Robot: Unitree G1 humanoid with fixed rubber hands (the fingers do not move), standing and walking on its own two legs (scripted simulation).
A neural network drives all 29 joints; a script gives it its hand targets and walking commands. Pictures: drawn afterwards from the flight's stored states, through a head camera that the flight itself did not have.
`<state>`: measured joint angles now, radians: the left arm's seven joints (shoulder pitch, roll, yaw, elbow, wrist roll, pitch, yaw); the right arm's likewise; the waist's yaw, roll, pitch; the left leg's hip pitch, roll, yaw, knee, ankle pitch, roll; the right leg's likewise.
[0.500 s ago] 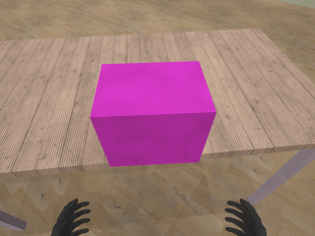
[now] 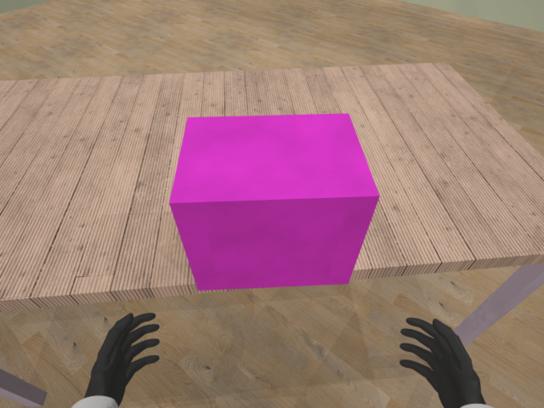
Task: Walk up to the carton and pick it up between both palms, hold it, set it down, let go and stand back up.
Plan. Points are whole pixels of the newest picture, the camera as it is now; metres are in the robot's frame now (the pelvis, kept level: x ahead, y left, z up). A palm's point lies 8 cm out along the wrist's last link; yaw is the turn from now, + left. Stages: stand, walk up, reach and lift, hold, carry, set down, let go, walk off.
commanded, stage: reach and lift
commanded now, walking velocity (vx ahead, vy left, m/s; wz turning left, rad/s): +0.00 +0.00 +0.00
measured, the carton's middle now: (271, 204) +0.40 +0.05 +0.08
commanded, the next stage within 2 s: none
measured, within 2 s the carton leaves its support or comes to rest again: neither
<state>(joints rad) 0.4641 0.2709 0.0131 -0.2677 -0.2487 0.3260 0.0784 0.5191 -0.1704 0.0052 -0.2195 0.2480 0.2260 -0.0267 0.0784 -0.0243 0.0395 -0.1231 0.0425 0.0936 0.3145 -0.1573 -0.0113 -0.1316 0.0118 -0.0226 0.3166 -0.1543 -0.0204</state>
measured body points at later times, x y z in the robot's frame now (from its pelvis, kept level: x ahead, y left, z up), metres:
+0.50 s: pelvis +0.01 +0.00 +0.00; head +0.01 +0.01 +0.45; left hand +0.21 +0.24 +0.06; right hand +0.23 -0.19 +0.06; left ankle +0.01 +0.12 -0.75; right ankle +0.01 -0.11 -0.75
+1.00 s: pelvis +0.01 +0.00 +0.00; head +0.01 +0.01 +0.45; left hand +0.28 +0.25 +0.12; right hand +0.31 -0.19 +0.11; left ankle +0.01 +0.12 -0.75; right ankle +0.01 -0.11 -0.75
